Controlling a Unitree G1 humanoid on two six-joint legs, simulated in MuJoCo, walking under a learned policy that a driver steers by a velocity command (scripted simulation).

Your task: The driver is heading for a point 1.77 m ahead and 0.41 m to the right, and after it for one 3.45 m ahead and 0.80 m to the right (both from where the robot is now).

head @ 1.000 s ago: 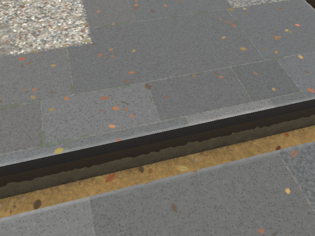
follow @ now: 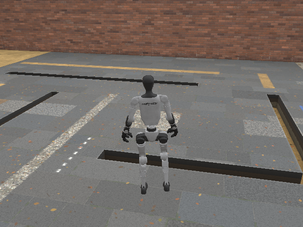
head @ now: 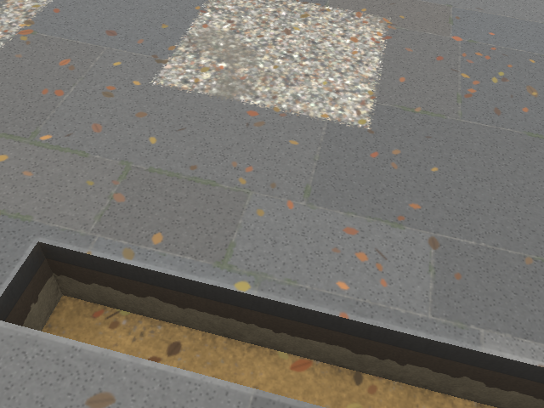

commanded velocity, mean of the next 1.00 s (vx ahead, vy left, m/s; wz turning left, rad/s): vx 0.00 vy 0.00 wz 0.03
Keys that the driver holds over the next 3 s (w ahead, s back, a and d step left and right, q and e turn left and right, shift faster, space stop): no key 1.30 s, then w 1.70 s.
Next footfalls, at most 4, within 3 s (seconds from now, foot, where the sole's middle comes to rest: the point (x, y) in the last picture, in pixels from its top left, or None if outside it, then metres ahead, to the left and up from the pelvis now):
0.12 right None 0.02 -0.16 -0.78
2.02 left None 0.41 0.04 -0.78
2.66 right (369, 267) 0.91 -0.30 -0.78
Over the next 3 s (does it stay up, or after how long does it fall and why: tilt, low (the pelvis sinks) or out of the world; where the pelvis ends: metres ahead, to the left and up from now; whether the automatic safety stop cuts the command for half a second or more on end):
stays up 0.84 -0.21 0.00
